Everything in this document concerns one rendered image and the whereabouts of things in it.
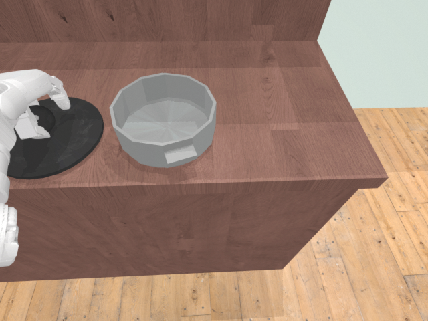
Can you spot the robot left hand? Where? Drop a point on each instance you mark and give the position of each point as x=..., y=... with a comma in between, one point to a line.
x=35, y=84

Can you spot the knob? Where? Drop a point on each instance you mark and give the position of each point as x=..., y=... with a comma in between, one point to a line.
x=46, y=117

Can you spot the lid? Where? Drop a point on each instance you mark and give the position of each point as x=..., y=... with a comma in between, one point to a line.
x=76, y=133

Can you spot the left robot forearm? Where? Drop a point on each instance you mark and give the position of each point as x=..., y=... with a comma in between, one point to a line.
x=12, y=105

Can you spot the pot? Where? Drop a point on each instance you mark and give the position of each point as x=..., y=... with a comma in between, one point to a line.
x=164, y=120

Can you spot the table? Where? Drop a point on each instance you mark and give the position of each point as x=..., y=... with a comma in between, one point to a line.
x=287, y=152

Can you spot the robot left upper arm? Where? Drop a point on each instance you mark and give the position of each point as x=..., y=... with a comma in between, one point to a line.
x=8, y=235

